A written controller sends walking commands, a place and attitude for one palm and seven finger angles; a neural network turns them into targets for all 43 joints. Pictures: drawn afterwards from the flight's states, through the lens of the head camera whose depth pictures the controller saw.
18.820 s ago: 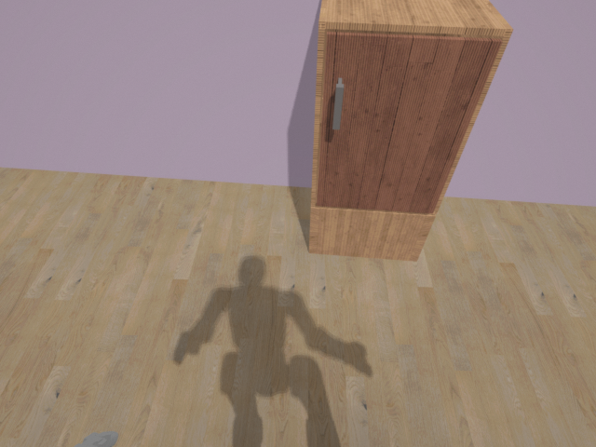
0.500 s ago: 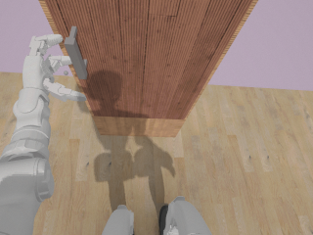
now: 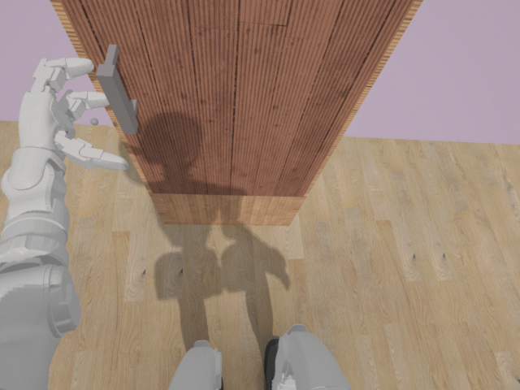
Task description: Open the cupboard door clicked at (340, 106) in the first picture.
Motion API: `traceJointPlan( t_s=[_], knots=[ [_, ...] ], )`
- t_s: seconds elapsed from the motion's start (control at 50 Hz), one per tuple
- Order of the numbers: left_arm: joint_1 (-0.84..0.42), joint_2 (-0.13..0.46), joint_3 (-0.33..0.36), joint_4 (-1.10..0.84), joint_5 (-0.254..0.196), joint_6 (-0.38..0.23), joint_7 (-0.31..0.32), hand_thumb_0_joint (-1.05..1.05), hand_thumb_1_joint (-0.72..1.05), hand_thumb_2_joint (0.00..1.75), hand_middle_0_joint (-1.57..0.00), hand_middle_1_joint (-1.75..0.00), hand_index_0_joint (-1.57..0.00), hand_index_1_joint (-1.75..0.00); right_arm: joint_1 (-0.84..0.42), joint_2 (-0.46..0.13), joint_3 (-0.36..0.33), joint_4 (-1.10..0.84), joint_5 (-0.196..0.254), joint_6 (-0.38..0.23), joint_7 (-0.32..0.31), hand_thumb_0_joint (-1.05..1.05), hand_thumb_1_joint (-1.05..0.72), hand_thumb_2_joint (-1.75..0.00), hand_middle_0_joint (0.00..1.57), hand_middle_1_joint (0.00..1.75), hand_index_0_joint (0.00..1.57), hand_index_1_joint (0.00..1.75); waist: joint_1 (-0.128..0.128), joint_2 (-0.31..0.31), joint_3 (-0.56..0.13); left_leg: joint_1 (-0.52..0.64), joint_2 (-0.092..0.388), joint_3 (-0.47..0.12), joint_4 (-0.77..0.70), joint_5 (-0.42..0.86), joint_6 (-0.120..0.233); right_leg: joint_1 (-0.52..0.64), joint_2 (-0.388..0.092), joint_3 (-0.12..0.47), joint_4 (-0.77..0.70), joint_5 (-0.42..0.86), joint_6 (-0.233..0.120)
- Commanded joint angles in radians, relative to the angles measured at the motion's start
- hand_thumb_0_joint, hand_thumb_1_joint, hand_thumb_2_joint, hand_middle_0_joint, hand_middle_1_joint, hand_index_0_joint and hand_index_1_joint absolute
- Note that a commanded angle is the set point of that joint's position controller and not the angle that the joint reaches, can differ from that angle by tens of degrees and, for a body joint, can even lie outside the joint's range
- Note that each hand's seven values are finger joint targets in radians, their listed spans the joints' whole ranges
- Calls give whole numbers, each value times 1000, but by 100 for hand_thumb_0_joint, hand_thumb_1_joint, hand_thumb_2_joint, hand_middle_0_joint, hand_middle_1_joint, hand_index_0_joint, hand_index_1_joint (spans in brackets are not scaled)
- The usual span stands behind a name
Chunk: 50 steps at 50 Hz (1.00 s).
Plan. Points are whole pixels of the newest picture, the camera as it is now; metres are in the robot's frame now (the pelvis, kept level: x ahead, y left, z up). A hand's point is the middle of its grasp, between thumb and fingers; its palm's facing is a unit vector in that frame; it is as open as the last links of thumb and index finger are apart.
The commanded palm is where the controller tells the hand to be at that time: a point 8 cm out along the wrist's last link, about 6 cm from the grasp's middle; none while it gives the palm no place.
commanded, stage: move the hooked fingers beside the handle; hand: left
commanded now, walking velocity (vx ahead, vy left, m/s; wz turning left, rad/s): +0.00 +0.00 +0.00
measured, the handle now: (122, 92) +0.54 +0.20 +0.05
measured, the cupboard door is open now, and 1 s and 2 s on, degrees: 0 0 0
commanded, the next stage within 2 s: slide the fingers in behind the handle in 1.72 s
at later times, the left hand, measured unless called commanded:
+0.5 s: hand (97, 119) +0.49 +0.22 +0.06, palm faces -0.04 -1.00 -0.03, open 14.2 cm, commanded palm +0.47 +0.27 +0.05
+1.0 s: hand (81, 116) +0.49 +0.25 +0.05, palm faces -0.01 -1.00 -0.04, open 14.0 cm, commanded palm +0.48 +0.29 +0.05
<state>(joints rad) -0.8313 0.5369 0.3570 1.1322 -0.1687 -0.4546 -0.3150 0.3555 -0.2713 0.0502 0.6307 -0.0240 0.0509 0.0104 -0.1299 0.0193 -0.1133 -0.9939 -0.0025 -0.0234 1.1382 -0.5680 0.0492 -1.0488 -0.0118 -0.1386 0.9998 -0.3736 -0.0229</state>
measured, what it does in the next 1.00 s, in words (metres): stands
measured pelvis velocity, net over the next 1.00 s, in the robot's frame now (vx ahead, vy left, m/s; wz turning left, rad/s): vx -0.01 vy -0.01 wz -0.04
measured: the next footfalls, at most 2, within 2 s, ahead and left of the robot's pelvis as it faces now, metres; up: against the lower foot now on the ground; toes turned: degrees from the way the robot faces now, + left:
none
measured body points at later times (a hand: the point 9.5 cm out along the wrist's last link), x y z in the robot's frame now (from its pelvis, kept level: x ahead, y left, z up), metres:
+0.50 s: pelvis +0.00 +0.00 +0.00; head +0.15 +0.02 +0.43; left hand +0.48 +0.28 +0.06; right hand +0.03 -0.27 -0.11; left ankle -0.03 +0.08 -0.65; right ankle +0.05 -0.12 -0.65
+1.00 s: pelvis -0.01 -0.01 -0.01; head +0.15 +0.02 +0.41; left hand +0.49 +0.30 +0.06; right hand +0.01 -0.28 -0.11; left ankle -0.03 +0.08 -0.65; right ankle +0.05 -0.12 -0.65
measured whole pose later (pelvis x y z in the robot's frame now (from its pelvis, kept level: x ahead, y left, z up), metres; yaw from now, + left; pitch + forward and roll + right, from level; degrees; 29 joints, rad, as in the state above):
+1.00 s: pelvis -0.01 -0.01 -0.01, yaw -2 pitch +26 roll -4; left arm -0.85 0.70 0.52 1.17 -0.14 -0.40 -0.47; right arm 0.36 -0.30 0.08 0.58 0.00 0.05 -0.02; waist -0.17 0.02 -0.10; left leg -1.05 0.03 0.01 1.17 -0.58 0.05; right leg -1.12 0.02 -0.11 1.03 -0.36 -0.03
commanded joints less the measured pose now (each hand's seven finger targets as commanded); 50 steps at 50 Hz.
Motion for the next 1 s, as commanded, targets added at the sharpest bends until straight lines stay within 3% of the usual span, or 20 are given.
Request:
traceJointPlan(
  t_s=[0.0,0.08,0.12,0.14,0.18,0.22,0.24,0.28,0.34,0.38,0.4,0.44,0.5,0.58,0.6,0.72,0.78,0.86,0.9,0.98],
  knots=[
    [-460,159,-29,-202,26,-53,-67,0,-50,30,-30,-120,-30,-120,176,-191,-64,-35,1,-6,-15,0,-90,-90,20,30,20,30,-75,164,-462,314,23,-79,-147,568,-74,241,55,73,-51,250,-14],
    [-455,188,-10,-236,21,-51,-83,0,-50,30,-30,-120,-30,-120,174,-191,-64,-45,2,-7,-19,0,-90,-90,20,30,20,30,-63,220,-503,331,23,-75,-142,596,-75,245,52,79,-44,263,-15],
    [-416,191,0,-210,17,-40,-85,0,-50,30,-30,-120,-30,-120,177,-193,-64,-51,4,-5,-20,0,-90,-90,20,30,20,30,-64,156,-471,304,25,-73,-147,573,-68,258,54,77,-50,262,-12],
    [-435,186,-9,-231,17,-41,-88,0,-50,30,-30,-120,-30,-120,172,-192,-63,-55,4,-5,-20,0,-90,-90,20,30,20,30,-66,186,-476,308,24,-71,-148,568,-68,256,52,79,-50,258,-11],
    [-431,229,32,-280,12,-50,-90,0,-50,30,-30,-120,-30,-120,182,-196,-69,-57,1,-6,-20,0,-90,-90,20,30,20,30,-49,213,-554,361,28,-76,-140,647,-78,268,53,77,-40,292,-13],
    [-397,202,13,-251,6,-39,-97,0,-50,30,-30,-120,-30,-120,177,-190,-66,-58,6,-4,-19,0,-90,-90,20,30,20,30,-56,176,-514,330,27,-66,-142,617,-70,281,56,80,-51,296,-9],
    [-394,248,49,-267,5,-42,-95,0,-50,30,-30,-120,-30,-120,174,-196,-65,-62,7,-2,-21,0,-90,-90,20,30,20,30,-44,160,-508,303,26,-64,-146,597,-66,310,54,85,-51,299,-11],
    [-389,252,53,-265,5,-41,-99,0,-50,30,-30,-120,-30,-120,174,-193,-64,-63,7,-2,-22,0,-90,-90,20,30,20,30,-37,198,-515,313,25,-63,-145,611,-70,298,54,85,-47,297,-13],
    [-383,274,70,-250,5,-36,-98,0,-50,30,-30,-120,-30,-120,166,-193,-59,-72,11,-2,-26,0,-90,-90,20,30,20,30,-42,150,-473,250,21,-51,-154,527,-52,333,54,94,-55,287,-9],
    [-362,339,128,-281,2,-47,-96,0,-50,30,-30,-120,-30,-120,171,-196,-61,-80,10,-3,-29,0,-90,-90,20,30,20,30,-11,190,-537,287,23,-57,-151,598,-66,349,52,93,-40,311,-14],
    [-333,311,115,-256,-3,-41,-97,0,-50,30,-30,-120,-30,-120,166,-190,-59,-84,12,-2,-28,0,-90,-90,20,30,20,30,-15,195,-517,285,22,-51,-149,603,-64,340,54,93,-43,315,-12],
    [-323,334,137,-215,-2,-29,-92,0,-50,30,-30,-120,-30,-120,163,-194,-56,-85,14,-1,-29,0,-90,-90,20,30,20,30,-22,124,-457,210,22,-43,-153,523,-50,356,53,97,-48,296,-7],
    [-293,390,179,-222,12,-29,-86,0,-50,30,-30,-120,-30,-120,166,-196,-55,-103,12,-2,-30,0,-90,-90,20,30,20,30,1,148,-487,197,19,-37,-154,532,-48,388,51,105,-39,315,-10],
    [-315,362,153,-241,10,-40,-95,0,-50,30,-30,-120,-30,-120,166,-194,-55,-108,13,-2,-29,0,-90,-90,20,30,20,30,-10,166,-497,235,24,-43,-150,562,-56,353,53,99,-33,308,-8],
    [-314,363,159,-218,5,-36,-99,0,-50,30,-30,-120,-30,-120,167,-197,-56,-102,13,-3,-30,0,-90,-90,20,30,20,30,-18,136,-481,211,24,-36,-144,525,-47,354,54,104,-39,300,-5],
    [-358,409,169,-172,10,-20,-119,0,-50,30,-30,-120,-30,-120,173,-207,-49,-93,16,-8,-41,0,-90,-90,20,30,20,30,-37,109,-460,138,19,-31,-137,428,-29,354,51,115,-40,261,0],
    [-387,456,194,-227,11,-35,-131,0,-50,30,-30,-120,-30,-120,177,-212,-51,-92,12,-12,-42,0,-90,-90,20,30,20,30,-19,185,-543,207,21,-42,-131,501,-46,350,51,112,-24,287,-8],
    [-379,435,174,-186,7,-20,-148,0,-50,30,-30,-120,-30,-120,178,-212,-47,-95,15,-11,-42,0,-90,-90,20,30,20,30,-30,183,-497,190,22,-45,-124,496,-42,315,54,106,-23,269,-10],
    [-360,498,218,-148,12,-5,-151,0,-50,30,-30,-120,-30,-120,180,-221,-48,-90,15,-11,-47,0,-90,-90,20,30,20,30,-30,132,-481,135,22,-40,-121,453,-32,348,53,114,-30,266,-4],
    [-402,494,202,-188,9,-8,-163,0,-50,30,-30,-120,-30,-120,184,-220,-45,-89,14,-10,-43,0,-90,-90,20,30,20,30,-35,189,-523,166,23,-41,-112,474,-36,331,54,113,-22,273,-7]
  ],
)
